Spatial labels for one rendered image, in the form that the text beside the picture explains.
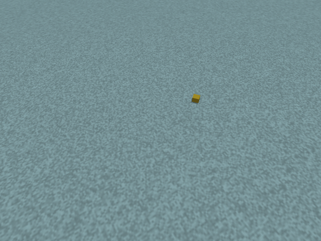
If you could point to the small box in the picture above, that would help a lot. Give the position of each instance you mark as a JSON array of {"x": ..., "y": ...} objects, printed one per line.
[{"x": 196, "y": 98}]

